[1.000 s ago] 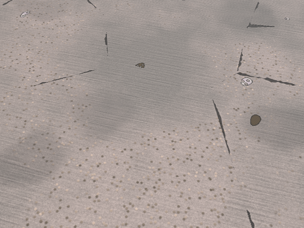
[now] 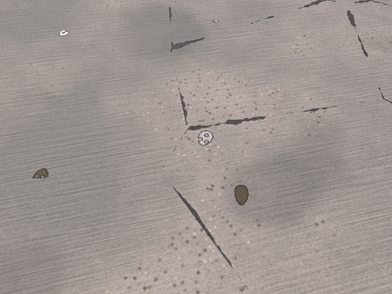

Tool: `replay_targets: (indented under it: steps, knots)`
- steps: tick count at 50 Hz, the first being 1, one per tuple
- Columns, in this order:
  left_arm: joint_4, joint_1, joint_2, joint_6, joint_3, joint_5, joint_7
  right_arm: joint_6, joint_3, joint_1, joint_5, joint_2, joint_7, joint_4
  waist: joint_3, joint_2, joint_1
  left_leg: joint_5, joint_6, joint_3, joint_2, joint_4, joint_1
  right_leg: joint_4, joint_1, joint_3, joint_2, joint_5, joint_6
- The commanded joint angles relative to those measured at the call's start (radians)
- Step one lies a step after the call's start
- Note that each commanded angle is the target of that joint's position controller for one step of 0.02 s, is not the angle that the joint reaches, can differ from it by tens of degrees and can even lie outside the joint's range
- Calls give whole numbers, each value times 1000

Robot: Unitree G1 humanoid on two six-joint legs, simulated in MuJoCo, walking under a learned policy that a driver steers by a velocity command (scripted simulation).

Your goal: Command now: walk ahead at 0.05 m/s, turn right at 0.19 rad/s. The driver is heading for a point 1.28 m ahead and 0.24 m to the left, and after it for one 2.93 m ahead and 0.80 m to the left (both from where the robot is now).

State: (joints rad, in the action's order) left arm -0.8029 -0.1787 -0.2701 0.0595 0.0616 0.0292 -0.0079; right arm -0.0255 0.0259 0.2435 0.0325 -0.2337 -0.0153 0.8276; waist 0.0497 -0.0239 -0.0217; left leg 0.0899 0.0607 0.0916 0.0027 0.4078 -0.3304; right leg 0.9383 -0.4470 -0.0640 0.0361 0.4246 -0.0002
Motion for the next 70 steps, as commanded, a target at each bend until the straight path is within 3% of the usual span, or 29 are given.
replay_targets:
  steps: [1,5,6,7,8,9,14,17,19,21,32,35,37,39,41,44,45,46,47,48,50,54,59,63,65,67,68,69,70]
  knots:
    - [22,-99,-38,8,-7,-3,-1,7,33,-30,1,-141,6,-61,-115,201,31,145,157,-222,218,-183,3,-162,167,70,8,8,-14]
    - [1,-142,-44,-24,-19,0,9,39,38,32,-12,-147,7,-31,-54,117,51,272,59,-223,202,-133,-111,-558,377,54,-8,-165,-78]
    - [15,-133,-80,-39,-20,14,16,38,26,60,-11,-95,11,-36,-56,-22,34,302,-5,-156,138,-5,-149,-706,401,-155,-169,-77,-102]
    - [33,-67,-136,-45,-12,3,22,33,11,56,-30,-36,8,-60,-12,-208,5,330,-56,-37,2,62,-133,-791,216,-375,-358,-34,-174]
    - [30,-21,-79,-57,-27,8,26,40,22,17,-24,-81,4,-38,33,-124,19,295,-52,-106,35,167,15,-793,75,-316,-337,-45,-193]
    - [26,25,-49,-68,-39,5,31,43,21,31,-28,-64,10,-31,22,-119,-19,247,-45,-108,19,166,59,-778,67,-246,-281,-69,-172]
    - [-29,-30,-43,-95,-45,-19,43,30,13,92,-15,-50,-1,34,-67,-72,-21,72,-61,-96,24,2,150,-607,277,-95,-189,-560,-121]
    - [-59,-113,-29,-96,-40,-26,37,22,24,75,-27,-118,-8,64,-52,-3,43,-72,-63,-155,91,-9,218,-628,242,-95,-122,-428,-70]
    - [-90,-84,-33,-85,-38,-24,43,24,12,96,-27,-60,0,94,-9,13,4,4,-66,-154,78,-56,145,-621,280,-71,-113,-348,-69]
    - [-105,-79,-36,-80,-33,-22,42,26,10,86,-19,-58,-4,113,-4,43,9,2,-63,-157,77,-71,148,-619,278,-71,-116,-331,-72]
    - [-208,-108,-17,-78,-36,-22,46,25,4,84,-20,-43,-14,207,5,30,10,17,-44,-169,88,-78,177,-639,263,-60,-107,-284,-67]
    - [-228,-144,-58,-65,-19,-20,44,33,10,92,-12,-49,-10,216,16,-20,20,358,-21,-115,17,1,122,-663,230,-87,-87,144,-104]
    - [-234,-190,-78,-56,-7,-18,39,36,9,52,-3,-34,0,192,100,-69,47,468,-8,-83,-19,106,-22,-733,200,-203,-157,391,-160]
    - [-247,-225,-88,-61,5,-16,37,22,-1,22,10,10,10,168,135,-133,60,328,-5,-34,-7,268,-84,-817,207,-355,-286,417,-228]
    - [-241,-198,-86,-74,9,-8,32,0,6,24,3,-11,19,155,116,-101,39,340,12,-56,22,301,-91,-819,221,-350,-306,294,-242]
    - [-218,-100,-79,-88,14,-24,25,-27,10,187,-13,15,23,205,88,-72,-58,239,35,-4,-23,56,235,-705,50,-185,-207,215,-189]
    - [-205,-75,-53,-93,10,-20,25,-32,19,274,-12,-4,16,239,88,-6,-89,260,32,-49,-16,-21,370,-586,-47,-121,-148,185,-162]
    - [-181,-52,19,-103,-9,-14,20,-42,34,388,2,-69,5,260,50,197,-124,470,51,-358,198,-196,478,-280,-154,26,-41,105,-118]
    - [-143,-32,32,-110,-13,-9,12,-37,58,456,-10,-165,8,279,74,330,-121,693,133,-708,377,-338,479,-73,-324,120,35,120,-107]
    - [-141,-18,-26,-113,-1,16,2,-31,49,367,-8,-120,8,262,141,182,-62,717,155,-703,385,-339,369,62,-326,56,-40,47,-116]
    - [-168,-52,5,-125,-6,2,-20,-47,34,227,-11,-72,15,208,132,88,8,502,118,-513,293,-337,305,98,-278,40,-92,-116,-106]
    - [-171,-27,15,-115,-3,8,-31,-73,15,294,-17,-22,8,241,67,100,12,7,92,-274,200,-294,376,97,-280,101,-100,-247,-68]
    - [-81,191,41,-105,-19,0,-28,-76,0,350,-13,-14,2,263,94,118,-24,-305,106,-174,171,-270,356,-93,-293,167,-75,-309,-35]
    - [-36,273,40,-106,-29,-11,-26,-79,2,355,-12,-43,-5,273,103,144,-28,-431,111,-142,188,-261,356,-297,-157,202,-41,-340,-72]
    - [-39,221,16,-111,-20,-11,-16,-82,6,322,-12,-60,-7,272,74,141,13,-647,101,-120,206,-184,385,-344,-46,205,-11,-316,-112]
    - [-104,5,-26,-123,4,-14,0,-78,15,290,-11,-85,-10,269,-45,134,106,-851,77,-95,200,63,413,-387,174,201,39,-285,-152]
    - [-157,-155,-50,-132,20,-8,9,-74,17,272,-16,-90,-8,263,-125,114,174,-750,62,-73,171,263,329,-446,380,178,20,-314,-173]
    - [-184,-308,-129,-138,42,19,18,-71,7,289,-21,-48,-2,237,-240,15,207,-369,54,-44,119,562,134,-466,611,-72,-203,-128,-215]
    - [-177,-311,-194,-132,54,29,10,-66,-7,414,-50,67,12,229,-338,-189,121,448,22,-55,-79,939,-205,-609,809,-613,-478,-56,-373]
